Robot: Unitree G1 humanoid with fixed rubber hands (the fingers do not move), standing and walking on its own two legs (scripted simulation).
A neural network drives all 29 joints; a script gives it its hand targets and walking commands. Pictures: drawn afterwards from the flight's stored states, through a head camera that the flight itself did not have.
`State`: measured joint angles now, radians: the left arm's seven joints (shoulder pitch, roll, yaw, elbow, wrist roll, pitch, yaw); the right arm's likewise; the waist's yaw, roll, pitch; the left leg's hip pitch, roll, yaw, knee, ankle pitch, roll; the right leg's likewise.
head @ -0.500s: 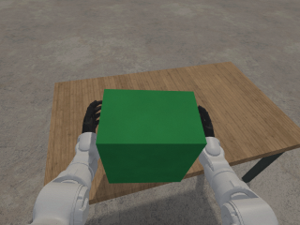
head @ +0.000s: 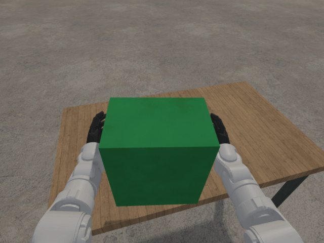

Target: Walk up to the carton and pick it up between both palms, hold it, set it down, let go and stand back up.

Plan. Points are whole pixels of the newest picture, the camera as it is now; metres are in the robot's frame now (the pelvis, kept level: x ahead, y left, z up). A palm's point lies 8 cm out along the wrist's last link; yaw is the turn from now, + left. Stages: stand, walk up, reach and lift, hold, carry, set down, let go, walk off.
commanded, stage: reach and lift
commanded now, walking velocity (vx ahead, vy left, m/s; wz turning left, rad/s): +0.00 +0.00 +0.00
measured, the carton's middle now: (157, 155) +0.37 +0.02 +0.04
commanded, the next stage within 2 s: hold in 1.56 s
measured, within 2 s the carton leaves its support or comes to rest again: neither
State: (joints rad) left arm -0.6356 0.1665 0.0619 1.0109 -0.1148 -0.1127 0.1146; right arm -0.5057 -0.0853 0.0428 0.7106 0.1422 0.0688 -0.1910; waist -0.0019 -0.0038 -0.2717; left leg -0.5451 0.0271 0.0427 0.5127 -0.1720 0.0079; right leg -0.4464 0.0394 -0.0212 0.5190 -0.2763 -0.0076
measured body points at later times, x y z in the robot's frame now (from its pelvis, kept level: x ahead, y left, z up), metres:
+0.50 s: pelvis -0.01 +0.01 +0.01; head -0.05 +0.02 +0.46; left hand +0.39 +0.20 +0.16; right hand +0.37 -0.13 +0.14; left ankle +0.04 +0.11 -0.73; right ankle -0.02 -0.10 -0.73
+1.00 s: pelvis +0.00 +0.00 +0.01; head -0.04 +0.01 +0.46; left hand +0.39 +0.20 +0.17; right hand +0.39 -0.14 +0.16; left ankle +0.04 +0.11 -0.73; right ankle -0.02 -0.10 -0.73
